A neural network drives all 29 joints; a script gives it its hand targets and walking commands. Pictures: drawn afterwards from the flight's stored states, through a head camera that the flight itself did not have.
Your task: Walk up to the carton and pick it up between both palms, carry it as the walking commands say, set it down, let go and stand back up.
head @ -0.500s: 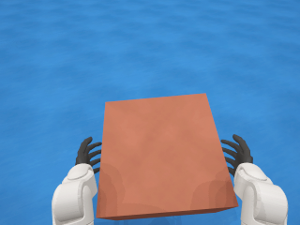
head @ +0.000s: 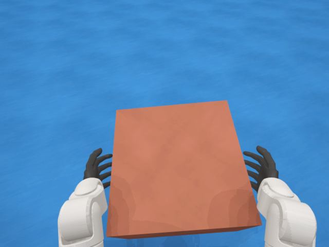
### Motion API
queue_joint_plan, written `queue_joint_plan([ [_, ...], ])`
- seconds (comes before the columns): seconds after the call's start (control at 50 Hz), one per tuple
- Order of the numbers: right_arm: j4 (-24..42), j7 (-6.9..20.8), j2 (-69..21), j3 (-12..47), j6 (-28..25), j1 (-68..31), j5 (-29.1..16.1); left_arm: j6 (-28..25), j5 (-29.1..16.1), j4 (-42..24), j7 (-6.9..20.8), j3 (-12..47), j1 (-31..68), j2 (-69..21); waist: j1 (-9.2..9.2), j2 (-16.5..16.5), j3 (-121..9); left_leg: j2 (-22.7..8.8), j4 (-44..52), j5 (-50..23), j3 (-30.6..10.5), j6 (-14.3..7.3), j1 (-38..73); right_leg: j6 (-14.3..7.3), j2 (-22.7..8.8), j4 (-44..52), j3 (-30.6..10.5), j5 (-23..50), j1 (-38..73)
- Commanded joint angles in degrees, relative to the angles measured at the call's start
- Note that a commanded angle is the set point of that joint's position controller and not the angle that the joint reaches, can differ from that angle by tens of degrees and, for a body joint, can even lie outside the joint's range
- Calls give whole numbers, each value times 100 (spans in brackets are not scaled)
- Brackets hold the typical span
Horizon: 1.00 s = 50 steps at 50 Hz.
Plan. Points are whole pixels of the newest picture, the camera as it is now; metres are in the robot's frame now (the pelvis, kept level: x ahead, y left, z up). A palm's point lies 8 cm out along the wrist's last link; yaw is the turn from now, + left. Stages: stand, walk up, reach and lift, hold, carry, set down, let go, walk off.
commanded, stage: carry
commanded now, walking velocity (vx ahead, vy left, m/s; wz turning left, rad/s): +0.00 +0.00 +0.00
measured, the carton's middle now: (176, 170) +0.30 +0.00 +0.01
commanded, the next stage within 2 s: hold in 1.10 s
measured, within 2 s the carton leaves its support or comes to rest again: neither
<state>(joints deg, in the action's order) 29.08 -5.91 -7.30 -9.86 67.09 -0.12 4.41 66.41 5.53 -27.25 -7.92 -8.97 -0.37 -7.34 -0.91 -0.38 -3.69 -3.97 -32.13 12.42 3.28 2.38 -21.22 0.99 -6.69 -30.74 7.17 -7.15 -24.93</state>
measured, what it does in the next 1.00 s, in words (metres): stands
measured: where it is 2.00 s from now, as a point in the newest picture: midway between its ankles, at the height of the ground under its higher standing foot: outside the picture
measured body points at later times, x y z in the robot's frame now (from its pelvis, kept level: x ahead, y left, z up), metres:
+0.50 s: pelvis +0.01 +0.00 +0.00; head +0.01 +0.00 +0.45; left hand +0.26 +0.18 +0.07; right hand +0.26 -0.19 +0.08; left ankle +0.04 +0.15 -0.73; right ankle +0.09 -0.14 -0.73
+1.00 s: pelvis +0.02 +0.00 +0.00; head +0.01 +0.00 +0.45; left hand +0.28 +0.18 +0.06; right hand +0.28 -0.19 +0.07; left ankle +0.04 +0.15 -0.73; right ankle +0.09 -0.14 -0.73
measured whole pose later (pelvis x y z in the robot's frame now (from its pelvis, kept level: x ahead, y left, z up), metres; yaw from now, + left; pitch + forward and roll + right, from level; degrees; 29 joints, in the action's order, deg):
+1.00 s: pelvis +0.02 +0.00 +0.00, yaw +0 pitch +1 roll +0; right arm 20.0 -4.1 -7.2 -11.1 61.5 -2.5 7.1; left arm 61.0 7.5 -17.4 -6.4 -9.9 2.3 -7.2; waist -0.3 0.1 -3.7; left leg -4.7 -32.3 14.4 2.9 2.7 -19.2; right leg 1.1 -6.0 -30.2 7.7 -8.8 -22.4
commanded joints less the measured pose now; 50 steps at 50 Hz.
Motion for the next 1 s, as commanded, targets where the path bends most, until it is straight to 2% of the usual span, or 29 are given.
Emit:
queue_joint_plan([
  [0.0, 651, 1305, -4542, 4556, -77, -2749, -2163, 9, -2208, -707, 1452, 4235, 2684, -4564, 50, 35, -1463, -271, 612, 346, -333, -274, 187, 29, -205, 603, -344, -725, 814],
  [0.06, 596, 1281, -4508, 4494, -53, -2743, -2113, 40, -2228, -668, 1464, 4242, 2734, -4538, 39, 62, -1409, -286, 605, 317, -333, -255, 217, 41, -201, 609, -340, -698, 807],
  [0.14, 481, 1260, -4499, 4447, -18, -2655, -2056, 52, -2270, -630, 1479, 4243, 2773, -4502, 35, -127, -1437, -250, 497, 250, -322, -263, 222, 21, -244, 700, -415, -731, 851],
  [0.36, 493, 1319, -4617, 4498, -113, -2810, -2116, -65, -2210, -638, 1476, 4225, 2855, -4646, 52, 62, -1515, -295, 562, 17, -342, -241, 357, 17, -230, 548, -325, -465, 940],
  [0.38, 554, 1317, -4637, 4538, -122, -2858, -2142, -67, -2212, -620, 1476, 4213, 2819, -4671, 56, -35, -1517, -298, 548, 10, -360, -252, 332, 3, -209, 543, -294, -439, 972],
  [0.5, 357, 1340, -4602, 4433, -163, -2765, -2069, -120, -2149, -542, 1480, 4192, 2861, -4615, 56, 161, -1549, -325, 544, -50, -344, -240, 382, -19, -221, 518, -331, -348, 1011],
  [0.52, 486, 1344, -4598, 4484, -166, -2745, -2081, -119, -2182, -625, 1487, 4249, 2812, -4634, 57, 96, -1534, -323, 580, -40, -374, -263, 374, -12, -221, 518, -310, -348, 1024],
  [0.6, 98, 1353, -4475, 4271, -250, -2767, -1918, -199, -2064, -228, 1512, 4088, 2857, -4542, 54, 90, -1551, -316, 498, -73, -338, -247, 375, -19, -207, 513, -319, -274, 1034],
  [0.64, 394, 1353, -4653, 4474, -258, -2877, -2051, -213, -2146, -462, 1513, 4183, 2887, -4684, 64, 11, -1472, -311, 508, 35, -343, -245, 295, -28, -225, 585, -351, -390, 1022],
  [0.68, 116, 1362, -4531, 4315, -285, -2868, -1928, -257, -2053, -259, 1531, 4035, 2949, -4524, 48, -38, -1427, -303, 487, 39, -342, -239, 347, -27, -218, 642, -367, -495, 938],
  [0.72, 184, 1360, -4568, 4371, -301, -2768, -1952, -271, -2125, -317, 1539, 4135, 2866, -4601, 54, -60, -1498, -313, 470, -25, -349, -240, 377, -26, -197, 606, -337, -332, 988],
  [0.74, -362, 1371, -4270, 4037, -385, -2702, -1696, -350, -1903, 204, 1567, 3821, 2865, -4304, 54, -10, -1467, -314, 482, -85, -335, -236, 345, -21, -228, 592, -351, -242, 1017],
  [0.78, 315, 1378, -4693, 4449, -369, -2894, -1982, -356, -2167, -442, 1554, 4222, 3011, -4744, 52, -53, -1513, -298, 454, -37, -322, -233, 361, -35, -219, 588, -339, -247, 1071],
  [0.8, -162, 1393, -4477, 4213, -428, -2882, -1822, -408, -1965, 63, 1573, 3933, 2924, -4494, 59, -116, -1470, -313, 477, -31, -348, -238, 362, -37, -209, 608, -355, -334, 1004],
  [0.82, 314, 1400, -4732, 4460, -425, -2932, -1987, -405, -2151, -425, 1583, 4209, 3021, -4771, 60, -6, -1460, -308, 509, -20, -327, -233, 388, -37, -216, 611, -345, -343, 976],
  [0.86, -64, 1404, -4563, 4260, -466, -2966, -1853, -436, -1988, 22, 1590, 3961, 2987, -4597, 56, -25, -1453, -322, 519, -7, -349, -233, 352, -35, -188, 606, -327, -401, 1012],
  [0.9, -730, 1457, -4353, 3899, -598, -2826, -1611, -588, -1765, 480, 1607, 3707, 3052, -4342, 54, 137, -1532, -337, 563, -55, -347, -231, 416, -43, -182, 524, -300, -302, 1057],
  [0.92, -619, 1472, -4432, 3999, -659, -2881, -1654, -641, -1791, 465, 1632, 3766, 3014, -4431, 59, 44, -1506, -330, 548, 0, -345, -228, 397, -41, -182, 557, -304, -331, 1055],
  [0.94, -304, 1491, -4614, 4191, -688, -2847, -1774, -675, -1926, 139, 1642, 3981, 3006, -4639, 60, 35, -1539, -333, 536, -5, -348, -227, 428, -40, -183, 568, -302, -320, 1061],
  [0.96, -398, 1515, -4610, 4158, -725, -2863, -1742, -715, -1895, 193, 1673, 3952, 3054, -4611, 65, 63, -1454, -320, 573, 46, -326, -213, 385, -37, -209, 602, -327, -412, 1031],
  [0.98, -721, 1544, -4545, 3994, -787, -2885, -1614, -772, -1769, 510, 1699, 3783, 3094, -4527, 67, 30, -1421, -325, 575, 77, -324, -199, 385, -28, -207, 645, -336, -479, 1026],
])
